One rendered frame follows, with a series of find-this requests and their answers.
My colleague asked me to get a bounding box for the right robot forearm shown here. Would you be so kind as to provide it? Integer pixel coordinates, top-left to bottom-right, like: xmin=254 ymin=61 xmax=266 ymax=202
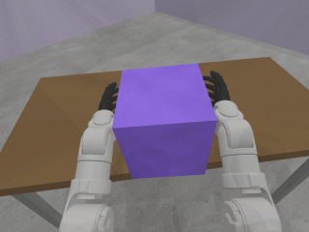
xmin=213 ymin=100 xmax=282 ymax=230

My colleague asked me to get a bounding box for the left robot hand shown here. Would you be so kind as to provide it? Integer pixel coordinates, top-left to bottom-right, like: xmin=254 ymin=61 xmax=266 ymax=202
xmin=98 ymin=82 xmax=119 ymax=114

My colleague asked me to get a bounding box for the left robot forearm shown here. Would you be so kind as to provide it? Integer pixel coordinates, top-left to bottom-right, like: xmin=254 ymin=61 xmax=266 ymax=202
xmin=59 ymin=109 xmax=116 ymax=232

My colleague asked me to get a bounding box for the left robot upper arm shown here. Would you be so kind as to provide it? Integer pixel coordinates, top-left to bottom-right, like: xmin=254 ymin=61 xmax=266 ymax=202
xmin=60 ymin=203 xmax=114 ymax=232

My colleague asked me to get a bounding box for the right robot hand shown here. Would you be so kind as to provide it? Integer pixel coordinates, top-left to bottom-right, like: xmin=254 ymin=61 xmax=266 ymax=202
xmin=202 ymin=71 xmax=231 ymax=108

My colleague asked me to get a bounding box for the table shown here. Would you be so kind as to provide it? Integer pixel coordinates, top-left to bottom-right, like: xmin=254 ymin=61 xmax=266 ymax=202
xmin=0 ymin=57 xmax=309 ymax=229

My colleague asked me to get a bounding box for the carton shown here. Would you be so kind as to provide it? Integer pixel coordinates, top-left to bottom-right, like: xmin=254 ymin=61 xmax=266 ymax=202
xmin=112 ymin=63 xmax=217 ymax=179

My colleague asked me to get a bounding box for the right robot upper arm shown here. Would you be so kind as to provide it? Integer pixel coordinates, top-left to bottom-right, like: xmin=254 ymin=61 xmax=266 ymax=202
xmin=221 ymin=197 xmax=282 ymax=232

